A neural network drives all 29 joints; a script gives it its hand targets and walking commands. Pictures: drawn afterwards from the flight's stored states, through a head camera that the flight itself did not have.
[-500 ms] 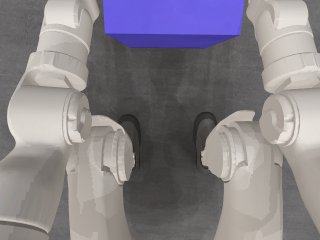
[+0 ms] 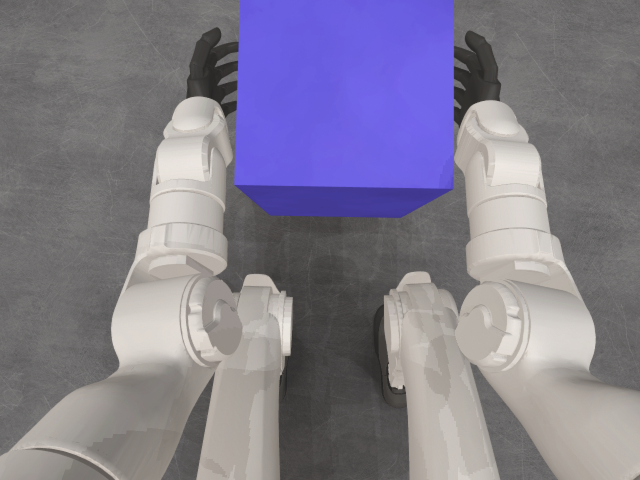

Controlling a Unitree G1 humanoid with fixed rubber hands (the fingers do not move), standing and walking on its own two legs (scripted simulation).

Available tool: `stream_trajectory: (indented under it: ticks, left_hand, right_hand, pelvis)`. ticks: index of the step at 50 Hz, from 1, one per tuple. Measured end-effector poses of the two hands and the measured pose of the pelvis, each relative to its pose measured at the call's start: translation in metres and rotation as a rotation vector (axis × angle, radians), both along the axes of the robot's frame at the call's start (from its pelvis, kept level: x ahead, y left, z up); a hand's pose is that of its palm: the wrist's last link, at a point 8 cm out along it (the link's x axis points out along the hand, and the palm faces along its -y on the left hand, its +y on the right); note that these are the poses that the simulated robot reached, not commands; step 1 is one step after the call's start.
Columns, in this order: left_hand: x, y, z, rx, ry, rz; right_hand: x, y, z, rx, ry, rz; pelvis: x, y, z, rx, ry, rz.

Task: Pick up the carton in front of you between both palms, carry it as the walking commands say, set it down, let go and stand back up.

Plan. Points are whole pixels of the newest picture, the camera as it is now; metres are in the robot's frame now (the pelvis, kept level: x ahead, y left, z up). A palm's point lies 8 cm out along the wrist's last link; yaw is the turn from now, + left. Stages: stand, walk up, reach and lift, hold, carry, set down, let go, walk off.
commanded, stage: reach and lift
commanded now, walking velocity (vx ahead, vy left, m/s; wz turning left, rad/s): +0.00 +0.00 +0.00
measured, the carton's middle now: (339, 128) +0.51 +0.00 -0.13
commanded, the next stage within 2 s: none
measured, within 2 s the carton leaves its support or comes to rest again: neither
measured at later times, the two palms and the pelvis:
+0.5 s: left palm (142, 69) +0.47 +0.15 +0.09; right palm (559, 67) +0.47 -0.15 +0.09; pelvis +0.04 +0.00 +0.12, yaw +0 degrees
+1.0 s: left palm out of the picture +0.42 +0.15 +0.24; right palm out of the picture +0.42 -0.15 +0.24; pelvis +0.08 +0.00 +0.26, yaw +0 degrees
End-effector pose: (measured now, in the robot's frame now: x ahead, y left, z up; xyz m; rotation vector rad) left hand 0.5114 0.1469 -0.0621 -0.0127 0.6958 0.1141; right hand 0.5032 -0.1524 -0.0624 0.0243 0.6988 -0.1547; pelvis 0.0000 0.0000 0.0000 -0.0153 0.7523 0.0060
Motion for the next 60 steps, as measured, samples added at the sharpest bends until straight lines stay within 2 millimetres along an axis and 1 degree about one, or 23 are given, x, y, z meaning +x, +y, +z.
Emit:
stream_trajectory:
  ticks: [5,11,19,27,38,48,55,60]
  left_hand:
    - [-0.003,-0.005,0.024,0.001,-0.011,-0.004]
    - [-0.011,-0.003,0.056,0.001,-0.013,0.005]
    - [-0.028,0.002,0.108,-0.007,-0.009,0.02]
    - [-0.044,0.002,0.161,-0.013,-0.006,0.024]
    - [-0.066,0.002,0.23,-0.009,-0.007,0.027]
    - [-0.087,0.003,0.292,-0.006,-0.006,0.031]
    - [-0.1,0.004,0.333,-0.006,-0.013,0.033]
    - [-0.109,0.005,0.362,-0.003,-0.029,0.034]
  right_hand:
    - [-0.004,-0.005,0.024,0.005,-0.011,-0.011]
    - [-0.01,-0.003,0.056,0.01,-0.013,-0.006]
    - [-0.023,0.002,0.109,0.012,-0.009,0.001]
    - [-0.039,0.002,0.162,0.013,-0.007,-0.002]
    - [-0.06,0.002,0.231,0.015,-0.007,0.002]
    - [-0.079,0.003,0.292,0.009,-0.006,0.012]
    - [-0.091,0.003,0.334,0.007,-0.014,0.016]
    - [-0.099,0.004,0.362,0.008,-0.029,0.02]
  pelvis:
    - [0.001,0.001,0.018,0.002,0.001,-0.006]
    - [0.009,0.002,0.044,0.008,-0.011,-0.011]
    - [0.025,0.001,0.087,0.006,-0.059,-0.005]
    - [0.039,0.002,0.133,0.004,-0.134,-0.001]
    - [0.06,0.002,0.195,0.011,-0.267,-0.004]
    - [0.08,0.001,0.249,0.016,-0.425,-0.005]
    - [0.092,0.0,0.28,0.018,-0.546,-0.004]
    - [0.097,-0.001,0.296,0.017,-0.638,-0.004]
